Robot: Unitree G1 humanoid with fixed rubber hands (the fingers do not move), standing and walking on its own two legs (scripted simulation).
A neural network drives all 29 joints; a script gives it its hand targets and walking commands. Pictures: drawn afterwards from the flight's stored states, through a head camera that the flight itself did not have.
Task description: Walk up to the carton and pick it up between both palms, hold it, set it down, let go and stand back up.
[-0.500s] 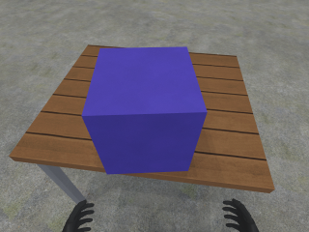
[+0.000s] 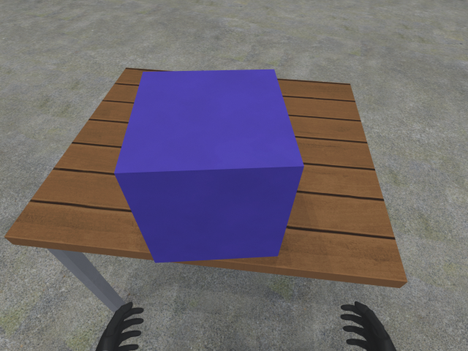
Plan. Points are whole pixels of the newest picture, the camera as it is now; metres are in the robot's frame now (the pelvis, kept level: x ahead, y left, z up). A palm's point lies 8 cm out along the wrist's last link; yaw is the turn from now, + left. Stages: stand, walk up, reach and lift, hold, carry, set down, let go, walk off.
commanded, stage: stand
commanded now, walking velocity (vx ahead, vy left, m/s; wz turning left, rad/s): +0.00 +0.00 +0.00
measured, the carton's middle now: (213, 168) +0.47 +0.06 +0.03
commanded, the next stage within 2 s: none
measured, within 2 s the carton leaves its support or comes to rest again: neither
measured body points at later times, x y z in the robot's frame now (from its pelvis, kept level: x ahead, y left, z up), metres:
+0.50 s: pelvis -0.01 +0.02 +0.00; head -0.03 +0.02 +0.45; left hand +0.05 +0.25 -0.14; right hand -0.01 -0.23 -0.15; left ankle -0.03 +0.11 -0.74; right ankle +0.02 -0.08 -0.74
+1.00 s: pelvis -0.02 +0.04 +0.00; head -0.03 +0.03 +0.45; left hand -0.03 +0.24 -0.16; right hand -0.06 -0.18 -0.16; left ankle -0.03 +0.11 -0.74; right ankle +0.02 -0.08 -0.74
